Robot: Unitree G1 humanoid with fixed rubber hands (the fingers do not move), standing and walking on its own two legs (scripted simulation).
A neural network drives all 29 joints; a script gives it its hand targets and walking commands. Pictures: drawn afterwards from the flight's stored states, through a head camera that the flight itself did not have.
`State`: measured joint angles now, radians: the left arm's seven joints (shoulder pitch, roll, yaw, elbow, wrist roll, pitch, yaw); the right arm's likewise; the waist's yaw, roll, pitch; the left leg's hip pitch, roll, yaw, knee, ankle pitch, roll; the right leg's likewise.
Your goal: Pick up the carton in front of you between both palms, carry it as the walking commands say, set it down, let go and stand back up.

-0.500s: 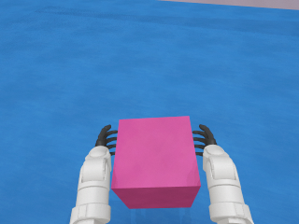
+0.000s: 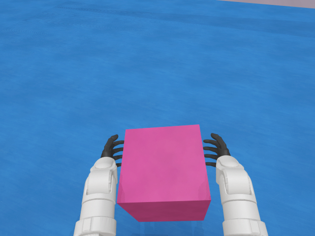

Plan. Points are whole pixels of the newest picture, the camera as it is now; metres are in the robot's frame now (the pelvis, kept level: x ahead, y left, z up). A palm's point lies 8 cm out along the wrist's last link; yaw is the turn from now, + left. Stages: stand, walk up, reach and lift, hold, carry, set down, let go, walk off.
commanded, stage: hold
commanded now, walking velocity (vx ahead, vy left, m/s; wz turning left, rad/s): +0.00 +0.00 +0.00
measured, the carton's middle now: (166, 177) +0.30 -0.01 -0.07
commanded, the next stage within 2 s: set down in 0.36 s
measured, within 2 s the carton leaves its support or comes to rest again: neither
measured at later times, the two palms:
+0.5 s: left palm (112, 163) +0.28 +0.13 +0.05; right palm (225, 151) +0.31 -0.17 +0.05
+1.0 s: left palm (126, 183) +0.32 +0.12 -0.14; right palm (209, 170) +0.35 -0.17 -0.14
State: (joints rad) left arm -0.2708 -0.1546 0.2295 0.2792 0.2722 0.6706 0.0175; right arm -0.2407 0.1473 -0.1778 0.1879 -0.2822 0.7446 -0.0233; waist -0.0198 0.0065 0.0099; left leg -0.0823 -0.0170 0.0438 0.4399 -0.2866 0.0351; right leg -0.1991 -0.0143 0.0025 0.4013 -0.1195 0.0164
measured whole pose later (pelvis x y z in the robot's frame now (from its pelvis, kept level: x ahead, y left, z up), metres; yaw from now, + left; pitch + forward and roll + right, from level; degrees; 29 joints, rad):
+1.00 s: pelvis -0.05 -0.03 -0.07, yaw +5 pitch +22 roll +1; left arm -0.61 -0.25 0.51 0.51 0.32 0.18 0.09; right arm -0.68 0.12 -0.45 0.56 -0.37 0.22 -0.02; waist -0.03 0.03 0.08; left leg -0.97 -0.08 -0.08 0.97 -0.38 -0.01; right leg -1.05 0.05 0.06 0.92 -0.24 0.00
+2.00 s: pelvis -0.09 -0.04 -0.32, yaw +11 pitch +45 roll +4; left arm -1.08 -0.09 0.45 0.75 0.13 0.16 0.24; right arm -1.12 -0.16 -0.36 0.82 -0.18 0.24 -0.06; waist -0.09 0.08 -0.03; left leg -2.09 -0.20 -0.04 1.90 -0.61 -0.07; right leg -2.19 0.08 0.09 1.86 -0.45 0.03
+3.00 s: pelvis -0.10 -0.04 -0.39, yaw +12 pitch +40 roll +2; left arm -1.34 0.04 0.37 0.99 0.10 0.13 0.13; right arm -1.31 -0.34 -0.33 1.08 -0.09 0.18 0.06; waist -0.12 0.08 0.21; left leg -2.24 -0.22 -0.03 2.16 -0.62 -0.08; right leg -2.32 0.01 0.04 2.11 -0.48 0.01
